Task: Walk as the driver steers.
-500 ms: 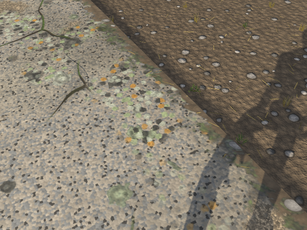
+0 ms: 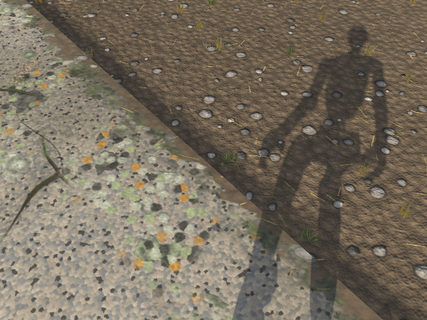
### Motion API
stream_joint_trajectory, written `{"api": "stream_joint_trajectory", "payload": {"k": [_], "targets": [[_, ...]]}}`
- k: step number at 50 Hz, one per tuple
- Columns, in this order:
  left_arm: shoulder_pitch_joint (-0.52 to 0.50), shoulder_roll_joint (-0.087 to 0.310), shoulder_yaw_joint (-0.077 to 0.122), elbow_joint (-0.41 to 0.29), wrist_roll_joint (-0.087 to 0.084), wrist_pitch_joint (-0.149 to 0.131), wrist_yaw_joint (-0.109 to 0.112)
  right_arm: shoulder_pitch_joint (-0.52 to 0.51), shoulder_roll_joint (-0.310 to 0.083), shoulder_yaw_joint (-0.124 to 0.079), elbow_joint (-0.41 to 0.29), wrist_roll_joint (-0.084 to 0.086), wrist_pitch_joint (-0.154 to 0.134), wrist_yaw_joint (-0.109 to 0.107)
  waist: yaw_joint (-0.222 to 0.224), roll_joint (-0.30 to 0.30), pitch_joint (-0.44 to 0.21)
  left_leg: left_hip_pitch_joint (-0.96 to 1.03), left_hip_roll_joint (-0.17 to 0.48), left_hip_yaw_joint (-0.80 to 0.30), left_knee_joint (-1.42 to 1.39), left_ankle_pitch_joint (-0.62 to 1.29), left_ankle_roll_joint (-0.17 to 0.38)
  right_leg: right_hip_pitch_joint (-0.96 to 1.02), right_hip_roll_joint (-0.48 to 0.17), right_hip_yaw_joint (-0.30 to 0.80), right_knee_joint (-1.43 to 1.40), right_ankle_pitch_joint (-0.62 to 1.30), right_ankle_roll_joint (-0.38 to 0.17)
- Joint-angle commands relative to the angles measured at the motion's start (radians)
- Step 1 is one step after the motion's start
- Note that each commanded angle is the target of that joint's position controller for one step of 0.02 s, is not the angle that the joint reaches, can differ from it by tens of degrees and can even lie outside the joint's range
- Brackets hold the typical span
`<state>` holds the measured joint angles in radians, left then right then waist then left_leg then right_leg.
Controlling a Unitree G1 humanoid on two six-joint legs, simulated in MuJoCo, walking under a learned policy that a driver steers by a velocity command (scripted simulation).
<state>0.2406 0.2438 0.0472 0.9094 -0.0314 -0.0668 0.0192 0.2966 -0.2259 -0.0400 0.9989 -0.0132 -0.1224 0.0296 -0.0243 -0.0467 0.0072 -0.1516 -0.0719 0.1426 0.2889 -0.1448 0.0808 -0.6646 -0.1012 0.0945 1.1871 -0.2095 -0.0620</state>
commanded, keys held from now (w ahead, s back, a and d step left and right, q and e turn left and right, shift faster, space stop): w+e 0.86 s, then w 0.14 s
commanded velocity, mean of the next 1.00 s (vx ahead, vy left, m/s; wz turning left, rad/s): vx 0.50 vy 0.00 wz -0.52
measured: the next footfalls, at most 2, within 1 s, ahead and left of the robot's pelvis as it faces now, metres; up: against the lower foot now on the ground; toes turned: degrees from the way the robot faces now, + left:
right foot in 0.32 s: +0.34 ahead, -0.18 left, +0.00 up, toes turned -13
left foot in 0.82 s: +0.62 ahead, -0.05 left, +0.00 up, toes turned -27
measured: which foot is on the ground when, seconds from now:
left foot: down 0.00-0.34, up 0.36-0.80, down 0.82-1.00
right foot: up 0.00-0.30, down 0.32-0.84, up 0.86-1.00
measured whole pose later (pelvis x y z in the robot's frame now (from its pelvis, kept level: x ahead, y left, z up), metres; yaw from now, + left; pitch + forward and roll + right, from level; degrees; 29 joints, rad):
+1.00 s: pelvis +0.54 -0.12 +0.00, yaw -32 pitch +1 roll +1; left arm 0.25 0.24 0.05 0.82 0.08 -0.10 -0.05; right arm 0.31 -0.21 0.02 0.86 -0.05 -0.13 -0.02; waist -0.03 -0.02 0.01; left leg -0.16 -0.01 0.10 0.34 -0.19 0.04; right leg -0.53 0.00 0.07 1.11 -0.31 -0.07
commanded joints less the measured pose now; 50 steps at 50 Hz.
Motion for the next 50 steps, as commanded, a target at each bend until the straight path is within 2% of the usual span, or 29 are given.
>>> {"api": "stream_joint_trajectory", "payload": {"k": [1,6,11,13,15,16,17,18,19,20,21,22,24,27,30,31,34,35,37,38,39,41,42,43,44,45,47,48,50], "targets": [[0.062,0.036,0.015,-0.038,0.009,0.008,0.002,-0.057,-0.109,-0.017,-0.049,-0.006,-0.019,-0.018,0.051,0.086,0.05,-0.085,0.305,-0.156,-0.205,0.115,0.14,-0.054,-0.042,0.055,-0.061,0.142,0.016],[-0.113,0.013,0.007,-0.101,0.013,-0.009,-0.028,0.012,-0.147,-0.019,-0.037,0.001,-0.004,-0.042,-0.011,0.066,0.06,0.04,0.305,-0.051,-0.182,0.172,0.099,-0.085,-0.023,-0.028,-0.357,0.326,0.019],[-0.26,0.0,-0.003,-0.194,0.009,-0.008,-0.067,0.095,-0.175,-0.028,-0.016,0.018,0.031,-0.048,-0.062,0.07,0.104,0.23,0.364,-0.011,-0.104,0.22,0.081,-0.142,-0.008,-0.106,-0.501,0.203,-0.005],[-0.254,0.015,0.003,-0.222,0.006,-0.005,-0.081,0.075,-0.192,-0.035,-0.026,0.023,0.046,-0.048,-0.034,0.097,0.088,0.262,0.377,0.022,-0.023,0.417,0.06,-0.075,0.027,-0.156,-0.531,0.09,-0.035],[-0.128,0.066,0.032,-0.215,0.005,-0.002,-0.087,0.032,-0.219,-0.043,-0.048,0.022,0.06,-0.054,0.05,0.145,-0.009,0.243,0.364,0.066,0.19,0.792,0.031,0.147,0.113,-0.225,-0.539,0.013,-0.078],[0.076,0.097,0.033,-0.119,0.12,-0.027,-0.067,0.154,-0.092,0.012,0.006,-0.164,0.006,-0.012,0.101,0.095,-0.128,0.194,0.331,0.105,0.282,0.727,0.041,0.453,0.119,-0.104,-0.644,0.282,-0.117],[0.266,0.156,0.076,-0.074,0.111,-0.013,-0.047,0.047,-0.219,-0.047,-0.05,-0.042,0.04,-0.034,0.196,0.109,-0.146,0.012,0.254,0.153,0.663,0.446,-0.023,0.612,0.137,-0.122,-0.615,0.103,-0.136],[0.254,0.322,0.11,-0.08,0.115,-0.002,-0.039,0.15,-0.086,-0.013,-0.138,0.012,0.025,-0.02,0.103,-0.262,-0.297,-0.469,0.091,0.108,1.116,-0.31,-0.081,1.014,-0.198,0.437,-0.64,0.319,-0.349],[0.298,0.27,0.103,-0.099,0.065,0.01,-0.036,0.04,-0.149,-0.021,-0.155,0.003,0.015,-0.017,0.158,-0.088,-0.4,-0.568,0.059,-0.116,1.203,-0.398,-0.082,1.052,-0.226,0.637,-0.772,0.419,-0.357],[0.248,0.274,0.103,-0.087,0.06,0.014,-0.026,-0.064,-0.117,-0.011,-0.206,0.008,0.006,-0.016,0.144,-0.062,-0.268,-0.639,0.109,-0.166,1.206,-0.309,-0.065,0.961,-0.196,0.484,-0.791,0.397,-0.329],[0.177,0.199,0.084,-0.093,0.051,0.02,-0.026,-0.069,-0.104,-0.002,-0.203,0.001,0.001,-0.018,0.105,0.01,-0.174,-0.619,0.16,-0.17,1.089,-0.228,-0.059,0.823,-0.163,0.391,-0.818,0.346,-0.275],[0.123,0.156,0.071,-0.107,0.05,0.021,-0.025,-0.072,-0.112,-0.004,-0.206,-0.012,0.008,-0.021,0.067,0.031,-0.1,-0.565,0.178,-0.176,1.021,-0.217,-0.058,0.683,-0.128,0.337,-0.844,0.369,-0.245],[0.062,0.115,0.054,-0.13,0.045,0.014,-0.028,-0.026,-0.12,-0.008,-0.21,-0.033,0.052,-0.021,0.002,0.018,-0.08,-0.433,0.19,-0.183,0.924,-0.227,-0.07,0.513,-0.083,0.27,-0.901,0.35,-0.23],[0.079,0.155,0.062,-0.134,0.049,-0.001,-0.032,-0.061,-0.1,-0.002,-0.243,-0.035,0.087,-0.016,-0.009,0.016,-0.048,-0.402,0.175,-0.151,0.777,-0.156,-0.092,0.412,-0.037,0.213,-0.952,0.311,-0.235],[0.125,0.163,0.063,-0.13,0.043,0.0,-0.034,-0.175,-0.093,0.006,-0.29,-0.032,0.09,-0.016,0.029,-0.01,0.002,-0.43,0.168,-0.15,0.596,-0.008,-0.108,0.406,-0.008,0.208,-0.983,0.195,-0.216],[0.111,0.026,0.016,-0.137,0.121,-0.061,-0.083,-0.141,0.004,0.059,-0.254,-0.091,0.074,-0.004,0.033,-0.019,-0.007,-0.429,0.189,-0.235,0.513,0.063,-0.106,0.419,-0.035,0.252,-0.984,0.045,-0.238],[0.133,0.157,0.052,-0.141,0.09,-0.076,-0.121,-0.26,-0.09,0.044,-0.279,-0.061,0.07,-0.005,0.081,0.002,0.038,-0.392,0.15,-0.175,0.356,0.073,-0.095,0.433,-0.043,0.276,-0.968,-0.014,-0.242],[0.184,0.228,0.08,-0.121,0.026,-0.031,-0.07,-0.313,-0.151,0.007,-0.324,-0.005,0.064,-0.012,0.102,-0.016,0.014,-0.342,0.101,-0.114,0.338,0.129,-0.102,0.442,0.004,0.237,-0.939,0.129,-0.18],[0.214,0.208,0.068,-0.114,0.034,0.0,-0.043,-0.308,-0.13,0.011,-0.345,0.003,0.056,-0.011,0.105,-0.056,0.02,-0.297,0.076,-0.122,0.293,0.071,-0.108,0.48,0.004,0.257,-0.871,0.258,-0.143],[0.199,0.112,0.031,-0.104,0.127,-0.029,-0.09,-0.289,-0.058,0.054,-0.309,-0.058,0.04,-0.011,0.073,0.014,0.039,-0.288,0.12,-0.202,0.236,0.076,-0.085,0.511,-0.085,0.351,-0.879,0.148,-0.194],[0.154,0.135,0.043,-0.11,0.115,-0.038,-0.11,-0.246,-0.079,0.047,-0.305,-0.044,0.033,-0.019,0.036,-0.007,0.06,-0.248,0.122,-0.183,0.188,0.079,-0.063,0.53,-0.079,0.356,-0.863,0.141,-0.188],[0.104,0.131,0.039,-0.119,0.104,-0.055,-0.123,-0.039,-0.191,0.007,-0.243,-0.02,0.003,-0.035,-0.057,0.037,-0.045,0.113,0.141,-0.167,0.246,0.096,0.011,0.4,0.046,0.303,-0.658,0.196,-0.116],[0.172,0.013,0.007,-0.145,0.105,-0.07,-0.117,0.154,-0.236,0.0,-0.203,-0.034,-0.011,-0.04,-0.082,0.252,-0.278,0.467,0.317,-0.402,0.223,0.144,0.203,0.246,0.231,0.183,-0.341,0.018,-0.032],[0.197,-0.025,-0.007,-0.173,0.113,-0.082,-0.123,0.253,-0.209,0.02,-0.187,-0.05,-0.007,-0.031,-0.105,0.411,-0.346,0.704,0.507,-0.853,0.048,-0.057,0.358,-0.119,0.311,0.139,-0.045,-0.426,0.016],[0.047,0.075,0.021,-0.174,0.104,-0.08,-0.11,0.202,-0.169,0.014,-0.167,-0.057,-0.016,-0.025,-0.117,0.188,-0.026,0.47,0.489,-0.826,-0.042,-0.33,0.241,-0.306,0.201,0.119,0.081,-0.327,-0.011],[0.046,0.075,0.02,-0.149,0.094,-0.07,-0.077,0.086,-0.135,0.022,-0.184,-0.035,-0.016,-0.021,-0.062,0.142,0.049,0.28,0.455,-0.679,-0.075,-0.424,0.182,-0.252,0.13,0.086,0.107,-0.22,-0.024],[0.046,0.038,0.007,-0.141,0.111,-0.054,-0.047,0.008,-0.022,0.057,-0.195,-0.021,-0.018,-0.041,-0.001,0.133,0.032,0.11,0.386,-0.483,-0.146,-0.165,0.152,-0.08,0.039,0.053,-0.001,-0.084,-0.038],[0.024,0.009,-0.004,-0.147,0.12,-0.046,-0.05,-0.018,-0.008,0.061,-0.198,-0.03,-0.02,-0.055,0.014,0.114,0.023,0.079,0.367,-0.419,-0.173,-0.048,0.146,-0.026,0.022,0.038,-0.038,-0.081,-0.025],[-0.025,-0.006,-0.012,-0.159,0.102,-0.036,-0.067,-0.005,-0.042,0.045,-0.182,-0.041,-0.031,-0.068,0.0,0.108,0.007,0.1,0.32,-0.29,-0.197,0.089,0.151,-0.017,0.023,-0.001,-0.15,-0.048,0.007]]}}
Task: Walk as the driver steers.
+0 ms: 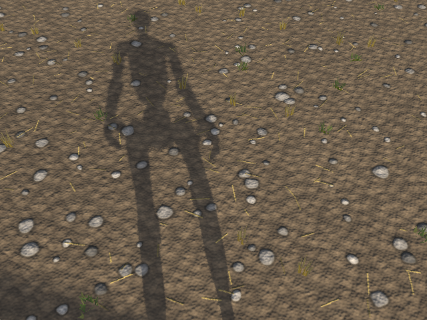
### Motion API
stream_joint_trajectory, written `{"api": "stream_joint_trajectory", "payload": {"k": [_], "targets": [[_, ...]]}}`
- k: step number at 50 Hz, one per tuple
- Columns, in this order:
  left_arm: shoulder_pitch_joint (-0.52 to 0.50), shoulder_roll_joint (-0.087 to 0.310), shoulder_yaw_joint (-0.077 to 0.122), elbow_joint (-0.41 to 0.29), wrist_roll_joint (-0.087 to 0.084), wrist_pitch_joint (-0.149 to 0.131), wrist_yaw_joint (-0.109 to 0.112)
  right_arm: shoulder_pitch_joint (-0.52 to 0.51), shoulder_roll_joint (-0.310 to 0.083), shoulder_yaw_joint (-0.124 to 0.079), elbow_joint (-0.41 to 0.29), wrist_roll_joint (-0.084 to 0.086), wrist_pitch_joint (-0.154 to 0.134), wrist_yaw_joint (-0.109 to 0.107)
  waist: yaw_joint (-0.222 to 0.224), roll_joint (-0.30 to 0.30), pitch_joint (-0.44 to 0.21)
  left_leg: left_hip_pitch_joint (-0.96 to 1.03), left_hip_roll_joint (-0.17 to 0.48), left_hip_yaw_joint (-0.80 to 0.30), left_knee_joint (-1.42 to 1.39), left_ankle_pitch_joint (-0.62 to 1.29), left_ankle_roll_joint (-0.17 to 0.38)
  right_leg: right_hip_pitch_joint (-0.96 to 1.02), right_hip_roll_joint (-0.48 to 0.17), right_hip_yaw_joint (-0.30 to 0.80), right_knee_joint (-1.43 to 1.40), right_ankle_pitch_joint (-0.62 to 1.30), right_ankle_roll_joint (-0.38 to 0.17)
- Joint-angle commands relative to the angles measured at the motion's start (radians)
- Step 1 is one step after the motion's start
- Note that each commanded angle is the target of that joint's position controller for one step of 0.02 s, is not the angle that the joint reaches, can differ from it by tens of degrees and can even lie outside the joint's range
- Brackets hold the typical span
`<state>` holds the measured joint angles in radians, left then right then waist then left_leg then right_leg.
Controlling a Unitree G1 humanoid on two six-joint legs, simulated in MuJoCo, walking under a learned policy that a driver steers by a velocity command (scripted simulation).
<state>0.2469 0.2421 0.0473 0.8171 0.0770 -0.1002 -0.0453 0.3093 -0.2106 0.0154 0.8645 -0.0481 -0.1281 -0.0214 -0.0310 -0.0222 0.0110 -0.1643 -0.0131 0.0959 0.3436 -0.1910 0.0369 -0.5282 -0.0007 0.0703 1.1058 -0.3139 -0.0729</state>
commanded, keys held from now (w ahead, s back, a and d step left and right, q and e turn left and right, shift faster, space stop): w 0.42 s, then w+q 0.58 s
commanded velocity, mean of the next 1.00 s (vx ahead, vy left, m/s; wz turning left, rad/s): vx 0.50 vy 0.00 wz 0.14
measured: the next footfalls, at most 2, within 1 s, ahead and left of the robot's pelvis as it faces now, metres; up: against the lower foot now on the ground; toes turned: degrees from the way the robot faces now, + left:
right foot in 0.44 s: +0.47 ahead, -0.21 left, -0.13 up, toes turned -7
left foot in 0.96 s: +0.74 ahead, +0.05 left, -0.13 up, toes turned +15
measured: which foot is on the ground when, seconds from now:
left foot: down 0.00-0.44, up 0.46-0.94, down 0.96-1.00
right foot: up 0.00-0.42, down 0.44-0.96, up 0.98-1.00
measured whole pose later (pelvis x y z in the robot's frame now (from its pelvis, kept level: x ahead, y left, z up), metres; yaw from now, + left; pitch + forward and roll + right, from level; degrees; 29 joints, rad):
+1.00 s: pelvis +0.62 -0.05 -0.17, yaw +12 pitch +3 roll -2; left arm 0.29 0.26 0.07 0.95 0.00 -0.06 0.02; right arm 0.07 -0.24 -0.07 0.70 0.02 -0.05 0.04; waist 0.02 0.00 0.01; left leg -0.57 -0.01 0.06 0.73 -0.21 0.12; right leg -0.13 -0.08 -0.17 0.91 -0.50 0.03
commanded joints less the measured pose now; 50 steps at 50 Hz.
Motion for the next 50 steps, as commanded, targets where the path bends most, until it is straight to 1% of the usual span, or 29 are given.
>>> {"api": "stream_joint_trajectory", "payload": {"k": [1,4,5,7,9,10,12,13,15,16,18,20,22,23,24,25,26,27,28,30,32,33,36,40,44,47,48,49,50], "targets": [[-0.056,-0.004,-0.013,-0.076,-0.015,-0.003,-0.011,0.005,-0.076,-0.017,-0.032,-0.015,-0.03,-0.011,0.002,0.07,0.007,0.116,0.248,-0.191,-0.248,0.223,0.198,-0.157,-0.08,0.014,-0.145,0.127,0.029],[-0.124,-0.023,-0.024,-0.109,-0.009,0.019,-0.037,0.055,-0.118,-0.032,0.003,-0.028,-0.021,0.04,0.004,0.077,0.012,-0.029,0.186,-0.056,-0.224,0.38,0.196,0.009,-0.055,-0.092,-0.322,0.28,0.052],[-0.062,-0.03,-0.028,-0.103,0.008,0.019,-0.047,0.075,-0.119,-0.032,0.005,-0.052,-0.021,0.05,0.027,0.104,0.008,-0.101,0.201,-0.053,-0.167,0.43,0.205,0.083,-0.051,-0.073,-0.172,0.408,0.039],[-0.075,0.029,-0.013,-0.124,0.007,0.016,-0.043,0.052,-0.119,-0.03,0.004,-0.05,-0.026,0.058,0.047,0.076,0.031,-0.024,0.249,-0.084,-0.124,0.443,0.218,-0.024,-0.073,-0.025,-0.211,0.393,0.013],[-0.18,0.039,-0.006,-0.155,0.012,0.011,-0.024,0.185,-0.096,-0.021,0.048,-0.038,-0.03,0.042,-0.031,0.08,0.04,0.204,0.242,-0.116,-0.062,0.352,0.214,-0.183,-0.078,-0.04,-0.337,0.397,0.007],[-0.267,0.018,-0.016,-0.182,0.003,0.011,-0.013,0.337,-0.073,-0.019,0.131,-0.041,-0.026,0.018,-0.093,0.075,0.087,0.503,0.309,-0.203,0.009,0.26,0.194,-0.481,-0.153,0.093,-0.448,0.491,0.019],[-0.365,-0.033,-0.03,-0.189,0.001,0.009,-0.009,0.489,-0.047,-0.021,0.181,-0.026,-0.003,-0.004,-0.172,0.045,0.116,0.703,0.335,-0.253,0.062,0.195,0.194,-0.691,-0.163,0.062,-0.59,0.508,0.05],[-0.38,-0.06,-0.042,-0.175,0.004,0.017,-0.02,0.465,-0.048,-0.018,0.176,-0.012,0.004,0.0,-0.178,0.015,0.124,0.561,0.277,-0.19,0.046,0.138,0.177,-0.549,-0.162,0.016,-0.7,0.582,0.049],[-0.359,-0.087,-0.061,-0.16,0.004,0.036,-0.037,0.387,-0.047,-0.003,0.15,-0.043,0.024,0.039,-0.138,0.063,0.148,0.053,0.201,-0.122,-0.018,-0.03,0.167,-0.046,-0.122,-0.07,-0.646,0.778,0.01],[-0.34,-0.046,-0.054,-0.164,0.001,0.047,-0.042,0.341,-0.063,-0.004,0.137,-0.051,0.023,0.05,-0.108,0.049,0.178,-0.018,0.22,-0.131,-0.01,-0.062,0.163,0.004,-0.139,-0.041,-0.598,0.764,-0.002],[-0.356,0.027,-0.037,-0.172,0.019,0.061,-0.034,0.315,-0.098,-0.015,0.135,-0.023,0.01,0.041,-0.098,-0.002,0.198,0.066,0.215,-0.133,0.039,-0.044,0.133,-0.017,-0.15,-0.031,-0.648,0.625,-0.007],[-0.326,0.037,-0.036,-0.141,0.031,0.069,-0.02,0.378,-0.118,-0.019,0.172,-0.018,0.017,0.019,-0.104,-0.016,0.183,0.222,0.209,-0.141,0.124,0.014,0.091,-0.007,-0.167,-0.018,-0.76,0.586,0.001],[-0.06,0.157,0.018,-0.04,-0.021,0.046,-0.003,0.373,-0.173,-0.032,0.161,-0.05,0.039,0.048,0.007,-0.068,0.006,0.111,0.131,-0.072,0.393,0.201,0.03,0.472,-0.114,-0.096,-0.712,0.708,-0.008],[0.166,0.243,0.064,0.017,-0.157,0.04,0.021,0.215,-0.188,-0.069,0.137,0.088,0.061,0.01,0.165,-0.052,-0.022,-0.261,0.085,-0.088,0.792,0.105,-0.017,0.757,-0.125,-0.076,-0.509,0.942,0.008],[0.336,0.287,0.056,0.072,-0.127,0.03,0.019,0.46,-0.004,-0.015,0.168,0.099,0.046,0.011,0.141,-0.387,-0.378,-0.589,-0.014,-0.121,1.401,-0.639,-0.073,1.242,-0.354,0.096,-0.253,1.262,-0.126],[0.408,0.245,0.056,0.076,-0.131,0.037,0.0,0.53,-0.049,-0.021,0.183,0.146,0.001,0.02,0.19,-0.338,-0.606,-0.65,-0.033,-0.286,1.576,-0.627,-0.067,1.271,-0.427,0.351,-0.401,0.933,-0.232],[0.396,0.224,0.057,0.1,-0.118,0.05,-0.003,0.393,-0.07,-0.039,0.129,0.175,-0.009,0.008,0.197,-0.26,-0.557,-0.718,0.011,-0.251,1.574,-0.527,-0.067,1.147,-0.464,0.455,-0.63,0.474,-0.253],[0.25,0.142,0.033,0.11,-0.107,0.056,0.011,0.216,-0.087,-0.049,0.068,0.161,0.003,-0.02,0.149,-0.084,-0.324,-0.767,0.06,-0.134,1.566,-0.41,-0.077,0.893,-0.421,0.389,-0.766,0.349,-0.201],[0.155,0.141,0.028,0.099,-0.093,0.04,0.021,0.19,-0.045,-0.047,0.033,0.147,0.022,-0.033,0.098,-0.099,-0.24,-0.786,0.084,-0.103,1.606,-0.297,-0.085,0.729,-0.465,0.376,-0.788,0.422,-0.237],[0.019,0.07,0.005,0.087,-0.074,0.015,0.015,0.185,-0.004,-0.05,0.022,0.102,0.068,-0.036,0.0,0.029,-0.161,-0.649,0.149,-0.139,1.544,-0.238,-0.043,0.407,-0.437,0.213,-0.781,0.45,-0.193],[-0.092,0.022,-0.012,0.09,-0.068,0.003,0.012,0.107,0.041,-0.051,-0.016,0.115,0.103,-0.032,-0.046,-0.045,-0.014,-0.66,0.186,-0.204,1.418,-0.181,0.011,0.196,-0.399,0.1,-0.845,0.316,-0.122],[-0.119,0.0,-0.024,0.089,-0.069,-0.008,0.019,0.058,-0.009,-0.072,-0.044,0.115,0.103,-0.028,-0.061,-0.043,0.067,-0.614,0.189,-0.242,1.125,-0.036,0.022,0.106,-0.316,-0.026,-0.915,0.288,-0.065],[-0.079,0.08,-0.01,0.106,-0.035,-0.021,0.068,-0.012,-0.028,-0.088,-0.066,0.058,0.078,0.001,-0.05,-0.081,0.067,-0.389,0.129,-0.144,0.648,0.315,-0.01,0.035,-0.189,-0.224,-0.933,0.382,-0.062],[0.026,0.174,0.034,0.139,-0.09,-0.006,0.09,-0.179,-0.016,-0.071,-0.138,0.066,0.083,0.048,0.015,0.022,0.075,-0.524,0.135,-0.141,0.439,0.285,0.028,0.366,-0.313,-0.183,-0.943,0.443,-0.097],[0.099,0.175,0.056,0.142,-0.092,0.036,0.077,-0.33,-0.047,-0.079,-0.223,0.065,0.082,0.074,0.074,0.045,0.1,-0.634,0.108,-0.064,0.365,0.081,0.073,0.585,-0.335,-0.218,-0.834,0.543,-0.063],[0.056,0.214,0.067,0.109,-0.093,0.057,0.077,-0.17,-0.114,-0.115,-0.208,0.067,0.085,0.078,-0.03,-0.01,-0.04,-0.285,-0.034,0.067,0.322,-0.032,0.127,0.543,-0.273,-0.307,-0.493,1.011,-0.02],[0.042,0.201,0.061,0.089,-0.087,0.054,0.078,0.025,-0.198,-0.156,-0.158,0.07,0.086,0.063,-0.118,0.022,-0.146,0.038,-0.029,-0.029,0.279,0.054,0.18,0.359,-0.224,-0.314,-0.219,0.914,0.025],[0.097,0.073,0.019,0.027,-0.056,0.027,0.062,0.103,-0.35,-0.192,-0.137,0.081,0.081,0.051,-0.068,0.289,-0.246,0.428,0.238,-0.573,0.174,0.002,0.361,-0.107,-0.04,-0.281,0.226,0.11,0.101],[0.026,0.112,0.02,0.003,-0.081,-0.028,0.039,0.173,-0.325,-0.175,-0.152,0.068,0.075,0.049,-0.099,0.249,-0.416,0.587,0.351,-0.955,-0.029,-0.08,0.431,-0.283,0.054,-0.019,0.368,-0.242,0.089]]}}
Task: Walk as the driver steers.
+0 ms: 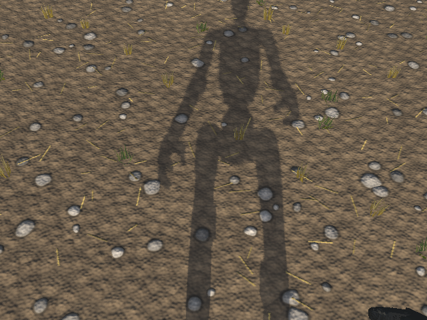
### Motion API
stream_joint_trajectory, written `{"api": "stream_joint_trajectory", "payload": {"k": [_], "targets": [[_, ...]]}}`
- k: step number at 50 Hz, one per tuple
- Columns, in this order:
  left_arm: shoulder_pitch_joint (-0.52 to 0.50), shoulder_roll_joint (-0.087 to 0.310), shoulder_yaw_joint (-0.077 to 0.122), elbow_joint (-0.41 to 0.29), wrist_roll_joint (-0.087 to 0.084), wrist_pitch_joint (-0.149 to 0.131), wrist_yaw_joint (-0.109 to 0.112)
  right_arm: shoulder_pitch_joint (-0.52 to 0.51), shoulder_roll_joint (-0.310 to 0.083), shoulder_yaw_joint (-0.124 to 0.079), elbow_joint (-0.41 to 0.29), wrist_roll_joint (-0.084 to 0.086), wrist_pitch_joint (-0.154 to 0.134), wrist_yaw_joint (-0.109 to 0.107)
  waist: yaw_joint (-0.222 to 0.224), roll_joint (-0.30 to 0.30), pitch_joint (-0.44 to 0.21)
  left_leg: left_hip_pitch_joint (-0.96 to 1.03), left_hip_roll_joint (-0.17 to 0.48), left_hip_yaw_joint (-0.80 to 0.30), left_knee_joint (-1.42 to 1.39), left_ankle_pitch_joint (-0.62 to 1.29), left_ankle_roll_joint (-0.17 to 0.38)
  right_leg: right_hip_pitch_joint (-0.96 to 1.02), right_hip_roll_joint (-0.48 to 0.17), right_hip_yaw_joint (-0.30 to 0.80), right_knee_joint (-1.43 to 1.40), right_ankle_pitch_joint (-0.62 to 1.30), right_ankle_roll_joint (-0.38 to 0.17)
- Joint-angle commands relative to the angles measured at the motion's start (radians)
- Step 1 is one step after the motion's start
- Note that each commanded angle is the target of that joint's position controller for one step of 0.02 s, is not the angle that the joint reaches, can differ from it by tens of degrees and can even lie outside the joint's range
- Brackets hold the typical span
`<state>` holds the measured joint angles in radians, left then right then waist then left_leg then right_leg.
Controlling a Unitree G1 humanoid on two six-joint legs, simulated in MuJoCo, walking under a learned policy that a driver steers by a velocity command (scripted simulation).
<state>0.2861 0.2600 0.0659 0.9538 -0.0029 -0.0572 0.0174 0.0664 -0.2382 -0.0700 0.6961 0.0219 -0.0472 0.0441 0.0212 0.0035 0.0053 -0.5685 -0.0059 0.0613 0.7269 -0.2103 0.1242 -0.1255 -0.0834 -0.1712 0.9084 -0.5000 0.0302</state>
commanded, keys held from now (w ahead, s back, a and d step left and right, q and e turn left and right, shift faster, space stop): w+q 0.42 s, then w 0.58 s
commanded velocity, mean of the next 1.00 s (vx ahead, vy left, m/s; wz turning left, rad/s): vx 0.50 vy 0.00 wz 0.37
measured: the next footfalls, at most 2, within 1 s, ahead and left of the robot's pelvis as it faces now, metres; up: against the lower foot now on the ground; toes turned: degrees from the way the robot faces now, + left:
right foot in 0.44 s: +0.44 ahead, -0.09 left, +0.00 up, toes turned +20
left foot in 0.94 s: +0.61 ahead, +0.25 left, +0.00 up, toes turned +23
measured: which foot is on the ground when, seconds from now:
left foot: down 0.00-0.44, up 0.46-0.92, down 0.94-1.00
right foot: up 0.00-0.42, down 0.44-0.96, up 0.98-1.00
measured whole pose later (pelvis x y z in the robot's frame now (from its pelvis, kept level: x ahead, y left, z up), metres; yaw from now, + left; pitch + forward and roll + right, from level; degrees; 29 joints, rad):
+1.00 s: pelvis +0.52 +0.11 +0.02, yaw +21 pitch +3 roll -1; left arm 0.37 0.28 0.05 0.91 -0.02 -0.07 -0.01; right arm 0.05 -0.24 -0.05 0.64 0.00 -0.08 0.03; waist 0.07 -0.01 0.02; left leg -0.47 -0.01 0.03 0.57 -0.15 0.06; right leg -0.20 -0.02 0.03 0.91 -0.47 -0.01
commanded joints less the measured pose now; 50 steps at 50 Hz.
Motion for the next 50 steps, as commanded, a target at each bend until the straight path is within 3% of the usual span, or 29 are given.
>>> {"api": "stream_joint_trajectory", "payload": {"k": [1,2,3,4,6,8,10,12,16,19,21,22,23,24,25,26,27,29,33,36,39,42,44,45,46,47,48,49,50], "targets": [[-0.122,0.141,0.021,-0.159,-0.041,-0.096,-0.035,0.387,-0.237,-0.072,0.024,-0.021,-0.011,-0.02,-0.165,0.149,-0.301,0.953,0.327,-0.802,-0.432,-0.04,0.276,-0.808,0.083,0.269,0.571,0.015,-0.042],[-0.143,0.124,0.016,-0.166,-0.035,-0.104,-0.031,0.305,-0.191,-0.059,0.012,-0.011,-0.015,-0.024,-0.12,0.069,-0.199,0.791,0.29,-0.654,-0.418,0.046,0.231,-0.791,0.034,0.264,0.472,0.105,-0.059],[-0.142,0.119,0.019,-0.154,-0.011,-0.099,-0.019,0.205,-0.156,-0.048,-0.011,-0.005,-0.016,-0.026,-0.062,-0.009,-0.132,0.604,0.247,-0.53,-0.423,0.162,0.193,-0.694,-0.006,0.253,0.374,0.162,-0.054],[-0.118,0.122,0.029,-0.15,-0.001,-0.081,-0.011,0.15,-0.126,-0.039,-0.026,-0.012,-0.019,-0.028,-0.016,-0.003,-0.108,0.472,0.213,-0.451,-0.442,0.243,0.17,-0.591,-0.036,0.254,0.303,0.189,-0.046],[-0.099,0.098,0.031,-0.162,0.006,-0.05,-0.009,0.134,-0.13,-0.039,-0.034,-0.011,-0.025,-0.035,0.015,0.005,-0.101,0.354,0.169,-0.383,-0.47,0.313,0.166,-0.499,-0.031,0.234,0.211,0.221,-0.023],[-0.152,0.073,0.025,-0.187,0.016,-0.04,-0.004,0.172,-0.156,-0.048,-0.025,-0.001,-0.029,-0.049,0.007,0.005,-0.083,0.315,0.144,-0.329,-0.482,0.36,0.163,-0.495,-0.01,0.219,0.082,0.304,0.007],[-0.242,0.048,0.013,-0.217,0.019,-0.041,-0.004,0.217,-0.168,-0.053,-0.016,0.004,-0.025,-0.06,-0.024,0.025,-0.061,0.307,0.117,-0.303,-0.481,0.318,0.141,-0.492,0.019,0.217,-0.091,0.421,0.021],[-0.306,0.039,0.006,-0.238,0.008,-0.047,-0.011,0.248,-0.165,-0.054,-0.008,0.005,-0.019,-0.064,-0.054,0.065,-0.048,0.306,0.097,-0.296,-0.472,0.244,0.115,-0.456,0.052,0.217,-0.246,0.53,0.018],[-0.378,0.078,0.012,-0.276,-0.008,-0.06,-0.025,0.299,-0.161,-0.057,0.011,0.009,-0.015,-0.06,-0.087,0.103,-0.032,0.356,0.13,-0.378,-0.424,0.142,0.096,-0.41,0.08,0.239,-0.375,0.558,0.002],[-0.352,0.119,0.027,-0.286,-0.012,-0.081,-0.035,0.294,-0.161,-0.06,0.008,0.008,-0.008,-0.069,-0.062,0.133,-0.034,0.416,0.153,-0.464,-0.344,0.117,0.078,-0.343,0.088,0.252,-0.435,0.452,-0.028],[-0.198,0.149,0.047,-0.249,-0.003,-0.093,-0.031,0.258,-0.129,-0.048,-0.013,0.004,-0.007,-0.068,0.021,0.132,-0.103,0.379,0.092,-0.447,-0.198,0.191,0.035,-0.108,0.075,0.241,-0.483,0.438,-0.074],[-0.041,0.202,0.062,-0.23,0.014,-0.096,-0.025,0.244,-0.073,-0.025,-0.032,-0.009,-0.013,-0.062,0.089,0.04,-0.228,0.273,0.033,-0.357,0.062,0.114,-0.003,0.133,-0.081,0.383,-0.472,0.388,-0.136],[0.074,0.275,0.083,-0.193,0.028,-0.084,-0.028,0.398,-0.017,-0.008,-0.048,0.014,-0.022,-0.062,0.031,-0.294,-0.354,-0.083,-0.102,-0.24,0.384,-0.274,-0.077,0.47,-0.292,0.835,-0.547,0.184,-0.314],[0.075,0.191,0.064,-0.189,0.003,-0.082,-0.036,0.423,-0.1,-0.017,-0.012,0.023,-0.024,-0.065,0.047,-0.26,-0.311,-0.219,-0.044,-0.274,0.543,-0.349,-0.087,0.466,-0.324,0.982,-0.608,-0.012,-0.326],[0.031,0.124,0.047,-0.202,-0.005,-0.077,-0.036,0.328,-0.157,-0.03,-0.016,0.016,-0.022,-0.065,0.069,-0.153,-0.181,-0.259,-0.01,-0.272,0.592,-0.257,-0.09,0.354,-0.279,0.839,-0.619,-0.003,-0.283],[-0.021,0.107,0.037,-0.211,0.004,-0.068,-0.037,0.254,-0.15,-0.028,-0.031,0.001,-0.021,-0.067,0.056,-0.074,-0.108,-0.232,0.023,-0.236,0.578,-0.186,-0.091,0.23,-0.237,0.708,-0.626,0.126,-0.256],[-0.053,0.088,0.03,-0.206,0.009,-0.062,-0.038,0.2,-0.138,-0.028,-0.049,-0.014,-0.026,-0.065,0.04,-0.051,-0.047,-0.211,0.044,-0.23,0.523,-0.139,-0.09,0.125,-0.198,0.62,-0.646,0.252,-0.25],[-0.061,0.066,0.019,-0.193,0.015,-0.065,-0.039,0.202,-0.109,-0.026,-0.061,-0.007,-0.026,-0.056,0.0,-0.091,-0.037,-0.136,0.078,-0.206,0.439,-0.105,-0.086,0.043,-0.145,0.505,-0.679,0.397,-0.237],[-0.021,0.121,0.031,-0.157,-0.005,-0.066,-0.033,0.132,-0.063,-0.006,-0.091,-0.015,-0.024,-0.049,-0.004,-0.083,-0.024,-0.158,0.109,-0.141,0.25,-0.041,-0.11,0.029,-0.149,0.403,-0.726,0.59,-0.268],[0.005,0.147,0.034,-0.14,-0.013,-0.052,-0.026,0.038,-0.042,0.009,-0.108,-0.011,-0.031,-0.04,0.025,-0.082,-0.015,-0.112,0.105,-0.103,0.059,0.121,-0.116,0.018,-0.116,0.313,-0.74,0.615,-0.24],[0.055,0.161,0.032,-0.119,-0.022,-0.042,-0.027,-0.05,-0.044,0.011,-0.124,-0.002,-0.036,-0.028,0.059,-0.089,0.006,-0.041,0.074,-0.069,-0.084,0.218,-0.118,0.018,-0.105,0.269,-0.733,0.577,-0.22],[0.099,0.173,0.031,-0.095,-0.027,-0.029,-0.028,-0.116,-0.061,0.007,-0.151,0.004,-0.039,-0.014,0.071,-0.096,0.031,-0.032,0.058,-0.063,-0.157,0.184,-0.095,0.088,-0.149,0.288,-0.705,0.573,-0.21],[0.095,0.191,0.036,-0.086,-0.029,-0.019,-0.023,-0.104,-0.084,-0.001,-0.155,0.001,-0.043,-0.008,0.044,-0.105,0.028,0.021,0.042,-0.054,-0.203,0.128,-0.065,0.128,-0.169,0.287,-0.657,0.656,-0.193],[0.077,0.202,0.038,-0.086,-0.03,-0.015,-0.02,-0.044,-0.104,-0.012,-0.139,-0.004,-0.045,-0.009,-0.002,-0.106,-0.005,0.124,0.017,-0.032,-0.239,0.128,-0.046,0.127,-0.156,0.262,-0.586,0.79,-0.177],[0.075,0.192,0.034,-0.086,-0.031,-0.012,-0.018,0.08,-0.14,-0.033,-0.099,-0.011,-0.043,-0.015,-0.062,-0.089,-0.081,0.31,-0.008,-0.012,-0.26,0.145,-0.018,0.096,-0.116,0.221,-0.446,0.917,-0.155],[0.058,0.16,0.019,-0.105,-0.015,-0.014,-0.014,0.26,-0.197,-0.055,-0.057,-0.02,-0.041,-0.026,-0.14,-0.045,-0.203,0.59,0.091,-0.114,-0.217,0.191,0.032,-0.06,-0.071,0.18,-0.21,0.808,-0.118],[0.143,0.058,-0.018,-0.137,-0.001,-0.033,-0.018,0.366,-0.306,-0.076,-0.041,-0.036,-0.036,-0.031,-0.129,0.2,-0.346,0.967,0.357,-0.545,-0.26,0.089,0.186,-0.463,0.078,0.128,0.196,0.337,-0.044],[0.136,0.093,-0.013,-0.123,-0.009,-0.053,-0.024,0.399,-0.242,-0.059,-0.028,-0.02,-0.032,-0.027,-0.141,0.244,-0.417,0.992,0.41,-0.788,-0.386,-0.014,0.227,-0.601,0.099,0.261,0.347,-0.07,-0.05],[0.06,0.157,0.007,-0.146,-0.035,-0.061,-0.029,0.327,-0.195,-0.039,-0.032,-0.016,-0.032,-0.027,-0.128,0.177,-0.258,0.87,0.374,-0.659,-0.406,-0.051,0.182,-0.686,0.042,0.266,0.403,-0.015,-0.06]]}}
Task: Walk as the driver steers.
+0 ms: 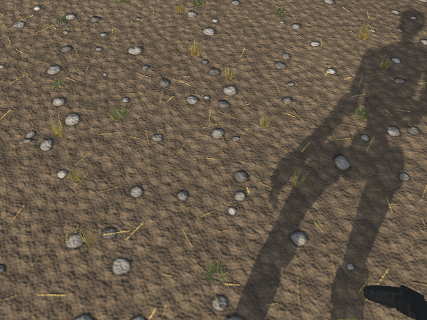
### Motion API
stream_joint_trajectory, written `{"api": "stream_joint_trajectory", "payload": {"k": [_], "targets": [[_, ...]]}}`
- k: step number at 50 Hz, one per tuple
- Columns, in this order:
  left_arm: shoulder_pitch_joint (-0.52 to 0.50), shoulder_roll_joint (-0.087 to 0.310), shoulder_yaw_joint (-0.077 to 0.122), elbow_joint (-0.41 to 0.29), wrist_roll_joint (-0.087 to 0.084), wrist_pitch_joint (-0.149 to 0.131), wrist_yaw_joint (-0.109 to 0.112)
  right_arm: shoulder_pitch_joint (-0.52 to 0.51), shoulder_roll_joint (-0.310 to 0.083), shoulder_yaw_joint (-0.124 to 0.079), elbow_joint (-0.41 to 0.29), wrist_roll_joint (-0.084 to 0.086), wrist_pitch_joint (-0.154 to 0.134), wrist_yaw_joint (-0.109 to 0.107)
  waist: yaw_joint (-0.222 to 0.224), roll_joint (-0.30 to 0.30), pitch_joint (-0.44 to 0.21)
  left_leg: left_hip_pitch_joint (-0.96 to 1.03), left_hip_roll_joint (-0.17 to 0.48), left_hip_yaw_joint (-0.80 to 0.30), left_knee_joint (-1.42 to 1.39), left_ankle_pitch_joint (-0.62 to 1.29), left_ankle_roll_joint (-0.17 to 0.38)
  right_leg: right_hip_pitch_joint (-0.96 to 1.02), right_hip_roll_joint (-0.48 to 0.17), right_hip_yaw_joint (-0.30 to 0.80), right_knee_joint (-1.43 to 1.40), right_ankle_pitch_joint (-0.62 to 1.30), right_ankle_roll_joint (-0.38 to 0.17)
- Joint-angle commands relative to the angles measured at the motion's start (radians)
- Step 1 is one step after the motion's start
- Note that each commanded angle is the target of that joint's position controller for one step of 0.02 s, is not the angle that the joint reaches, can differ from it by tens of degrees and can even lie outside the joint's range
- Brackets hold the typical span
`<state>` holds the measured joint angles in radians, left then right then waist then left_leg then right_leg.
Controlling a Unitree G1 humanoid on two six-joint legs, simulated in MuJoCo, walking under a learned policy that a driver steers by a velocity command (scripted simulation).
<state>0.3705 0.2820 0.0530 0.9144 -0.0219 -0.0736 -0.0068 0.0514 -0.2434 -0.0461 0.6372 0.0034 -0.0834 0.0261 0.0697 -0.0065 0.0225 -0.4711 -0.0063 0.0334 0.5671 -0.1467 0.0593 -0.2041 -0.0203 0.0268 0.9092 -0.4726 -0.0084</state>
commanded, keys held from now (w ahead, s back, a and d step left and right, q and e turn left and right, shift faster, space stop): w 0.64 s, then w+e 0.16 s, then e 0.20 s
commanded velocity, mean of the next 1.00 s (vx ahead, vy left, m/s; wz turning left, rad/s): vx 0.47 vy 0.00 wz -0.09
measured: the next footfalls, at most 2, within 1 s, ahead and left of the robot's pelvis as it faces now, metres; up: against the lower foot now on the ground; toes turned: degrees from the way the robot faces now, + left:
right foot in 0.46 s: +0.41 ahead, -0.15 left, +0.00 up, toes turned -2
left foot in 0.96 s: +0.69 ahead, +0.07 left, +0.00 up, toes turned -8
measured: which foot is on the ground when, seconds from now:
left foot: down 0.00-0.46, up 0.48-0.94, down 0.96-1.00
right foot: up 0.00-0.44, down 0.46-0.98, up 1.00-1.00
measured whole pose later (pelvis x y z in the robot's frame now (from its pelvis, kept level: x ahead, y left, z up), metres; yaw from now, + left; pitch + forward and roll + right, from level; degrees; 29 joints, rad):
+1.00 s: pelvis +0.51 -0.02 +0.00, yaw -8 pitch +3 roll -1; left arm 0.37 0.29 0.07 0.88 -0.01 -0.03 0.02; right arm -0.01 -0.25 -0.04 0.72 -0.02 -0.11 0.01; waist 0.09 0.00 0.04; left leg -0.49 0.01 -0.02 0.49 -0.03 0.02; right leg -0.17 0.05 0.10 0.70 -0.50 -0.01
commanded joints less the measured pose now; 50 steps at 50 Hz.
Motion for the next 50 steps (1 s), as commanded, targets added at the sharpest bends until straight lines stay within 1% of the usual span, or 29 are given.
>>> {"api": "stream_joint_trajectory", "payload": {"k": [1,2,3,6,9,13,17,20,21,22,23,24,25,26,27,28,29,30,32,34,36,40,42,44,46,47,48,49,50], "targets": [[-0.088,0.131,0.018,-0.12,-0.016,-0.045,-0.004,0.271,-0.16,-0.051,0.019,0.004,0.005,-0.008,-0.15,0.125,-0.177,0.623,0.327,-0.498,-0.267,-0.066,0.216,-0.595,-0.065,0.04,0.366,0.049,-0.025],[-0.114,0.119,0.019,-0.123,0.0,-0.04,-0.001,0.215,-0.133,-0.042,0.019,-0.001,0.004,-0.003,-0.118,0.079,-0.108,0.487,0.286,-0.412,-0.302,0.005,0.199,-0.555,-0.092,0.03,0.304,0.11,-0.019],[-0.103,0.111,0.024,-0.119,0.009,-0.028,0.001,0.18,-0.112,-0.035,0.019,-0.007,-0.002,0.0,-0.081,0.091,-0.079,0.392,0.253,-0.351,-0.338,0.056,0.185,-0.491,-0.117,0.038,0.252,0.153,-0.015],[-0.082,0.064,0.017,-0.112,0.013,0.004,0.006,0.166,-0.123,-0.041,0.042,-0.003,-0.022,0.002,-0.04,0.1,-0.056,0.281,0.226,-0.257,-0.408,0.134,0.196,-0.428,-0.121,0.028,0.176,0.236,0.006],[-0.183,0.055,0.014,-0.142,0.023,0.007,0.006,0.206,-0.148,-0.047,0.076,-0.002,-0.024,-0.011,-0.058,0.067,-0.021,0.287,0.217,-0.195,-0.435,0.172,0.189,-0.481,-0.123,0.029,0.013,0.394,0.024],[-0.319,0.034,0.002,-0.174,0.017,-0.003,-0.008,0.263,-0.177,-0.052,0.116,0.008,-0.016,-0.023,-0.105,0.065,0.009,0.302,0.193,-0.122,-0.438,0.145,0.152,-0.43,-0.085,0.002,-0.227,0.572,0.021],[-0.426,0.047,-0.001,-0.216,0.007,-0.009,-0.026,0.332,-0.194,-0.057,0.165,0.017,-0.004,-0.026,-0.143,0.066,0.038,0.408,0.236,-0.132,-0.399,0.118,0.143,-0.437,-0.062,-0.003,-0.339,0.54,0.003],[-0.427,0.069,0.003,-0.231,0.007,-0.019,-0.041,0.338,-0.208,-0.063,0.189,0.02,0.012,-0.032,-0.127,0.085,0.032,0.492,0.272,-0.149,-0.331,0.196,0.122,-0.405,-0.046,-0.012,-0.393,0.425,-0.035],[-0.391,0.082,0.009,-0.224,0.008,-0.022,-0.041,0.329,-0.214,-0.065,0.192,0.02,0.017,-0.034,-0.104,0.096,0.011,0.505,0.269,-0.144,-0.288,0.288,0.11,-0.342,-0.028,-0.032,-0.408,0.391,-0.05],[-0.303,0.104,0.022,-0.198,0.012,-0.024,-0.038,0.31,-0.214,-0.063,0.192,0.022,0.023,-0.036,-0.051,0.094,-0.039,0.498,0.237,-0.113,-0.184,0.448,0.09,-0.209,0.005,-0.065,-0.441,0.389,-0.071],[-0.143,0.156,0.048,-0.15,0.016,-0.025,-0.029,0.314,-0.185,-0.051,0.189,0.015,0.027,-0.039,0.011,0.068,-0.148,0.425,0.181,-0.067,0.009,0.498,0.06,0.029,-0.005,-0.055,-0.426,0.42,-0.105],[0.009,0.247,0.07,-0.128,0.033,-0.024,-0.021,0.369,-0.116,-0.025,0.159,-0.001,0.016,-0.038,0.031,-0.078,-0.311,0.116,0.085,-0.007,0.371,0.231,-0.001,0.407,-0.237,0.25,-0.397,0.428,-0.214],[0.059,0.256,0.071,-0.109,0.019,-0.017,-0.026,0.433,-0.048,-0.003,0.166,0.0,-0.004,-0.033,0.017,-0.287,-0.404,-0.179,-0.052,-0.078,0.618,-0.421,-0.04,0.603,-0.368,0.638,-0.541,0.236,-0.314],[0.042,0.175,0.047,-0.113,0.007,-0.016,-0.025,0.352,-0.151,-0.028,0.161,0.023,-0.019,-0.026,0.045,-0.191,-0.324,-0.292,0.004,-0.163,0.726,-0.422,-0.028,0.554,-0.343,0.623,-0.588,0.111,-0.28],[-0.035,0.149,0.037,-0.127,0.007,-0.015,-0.022,0.268,-0.178,-0.035,0.133,0.036,-0.027,-0.023,0.027,-0.14,-0.196,-0.333,0.055,-0.129,0.72,-0.326,-0.016,0.417,-0.316,0.491,-0.61,0.145,-0.244],[-0.101,0.129,0.03,-0.139,0.017,-0.014,-0.022,0.223,-0.17,-0.034,0.127,0.024,-0.027,-0.028,0.0,-0.068,-0.128,-0.297,0.097,-0.108,0.672,-0.237,-0.017,0.279,-0.281,0.399,-0.637,0.223,-0.229],[-0.144,0.101,0.022,-0.145,0.026,-0.016,-0.025,0.213,-0.159,-0.038,0.126,0.013,-0.02,-0.031,-0.032,-0.061,-0.081,-0.247,0.126,-0.107,0.618,-0.181,-0.02,0.171,-0.248,0.331,-0.67,0.303,-0.222],[-0.164,0.085,0.018,-0.145,0.034,-0.02,-0.025,0.235,-0.143,-0.039,0.131,0.011,-0.01,-0.031,-0.061,-0.084,-0.074,-0.187,0.144,-0.113,0.59,-0.147,-0.023,0.107,-0.226,0.287,-0.699,0.35,-0.219],[-0.163,0.089,0.02,-0.133,0.027,-0.031,-0.025,0.255,-0.111,-0.035,0.14,0.01,0.009,-0.034,-0.083,-0.084,-0.062,-0.154,0.152,-0.103,0.54,-0.114,-0.039,0.049,-0.208,0.219,-0.744,0.421,-0.23],[-0.134,0.115,0.027,-0.116,0.02,-0.034,-0.017,0.189,-0.106,-0.034,0.112,-0.004,0.014,-0.04,-0.079,-0.057,-0.029,-0.195,0.154,-0.095,0.446,-0.045,-0.063,0.033,-0.199,0.189,-0.769,0.496,-0.244],[-0.1,0.13,0.032,-0.102,0.016,-0.027,-0.006,0.117,-0.095,-0.03,0.09,-0.01,0.008,-0.039,-0.063,-0.041,-0.013,-0.217,0.144,-0.093,0.314,0.058,-0.08,0.048,-0.182,0.159,-0.775,0.532,-0.234],[-0.033,0.15,0.038,-0.078,0.003,-0.013,0.01,-0.024,-0.072,-0.018,0.062,0.0,-0.008,-0.023,-0.017,-0.05,0.009,-0.14,0.087,-0.072,0.061,0.223,-0.094,0.047,-0.143,0.115,-0.76,0.49,-0.2],[0.002,0.152,0.039,-0.062,0.002,0.001,0.015,-0.084,-0.074,-0.017,0.044,0.0,-0.016,-0.014,0.0,-0.057,0.025,-0.104,0.052,-0.064,-0.012,0.236,-0.095,0.063,-0.141,0.119,-0.703,0.588,-0.189],[0.022,0.158,0.044,-0.057,0.0,0.019,0.023,-0.103,-0.094,-0.023,0.031,-0.002,-0.025,-0.006,-0.004,-0.082,0.007,-0.068,0.026,-0.076,-0.066,0.217,-0.08,0.11,-0.148,0.148,-0.613,0.667,-0.166],[-0.006,0.167,0.051,-0.071,-0.003,0.031,0.032,-0.049,-0.133,-0.036,0.044,-0.008,-0.03,-0.006,-0.042,-0.108,-0.034,0.022,0.016,-0.09,-0.11,0.187,-0.054,0.132,-0.15,0.193,-0.517,0.691,-0.132],[-0.039,0.158,0.05,-0.087,-0.004,0.035,0.036,0.032,-0.151,-0.045,0.07,-0.014,-0.033,-0.011,-0.085,-0.104,-0.074,0.137,0.013,-0.076,-0.155,0.235,-0.034,0.112,-0.117,0.189,-0.436,0.708,-0.106],[-0.049,0.123,0.04,-0.11,0.003,0.034,0.036,0.127,-0.195,-0.058,0.089,-0.028,-0.037,-0.02,-0.122,-0.061,-0.16,0.333,0.083,-0.107,-0.149,0.424,0.004,0.031,-0.051,0.16,-0.285,0.63,-0.066],[-0.017,0.047,0.018,-0.144,0.032,0.029,0.034,0.238,-0.264,-0.069,0.092,-0.049,-0.029,-0.033,-0.139,0.13,-0.312,0.654,0.318,-0.29,-0.044,0.836,0.082,-0.205,0.053,0.087,0.028,0.186,-0.009],[0.16,0.026,0.005,-0.135,0.009,0.024,0.03,0.239,-0.254,-0.064,0.085,-0.034,-0.008,-0.028,-0.085,0.36,-0.486,0.833,0.516,-0.548,-0.051,0.83,0.238,-0.393,0.105,0.08,0.281,-0.3,0.022]]}}
Velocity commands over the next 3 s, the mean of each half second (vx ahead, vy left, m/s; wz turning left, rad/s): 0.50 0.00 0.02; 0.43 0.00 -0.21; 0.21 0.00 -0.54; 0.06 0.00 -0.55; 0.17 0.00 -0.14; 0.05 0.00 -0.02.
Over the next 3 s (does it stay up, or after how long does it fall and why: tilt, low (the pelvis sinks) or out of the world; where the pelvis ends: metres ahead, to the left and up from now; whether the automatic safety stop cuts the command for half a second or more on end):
stays up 0.80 -0.21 0.01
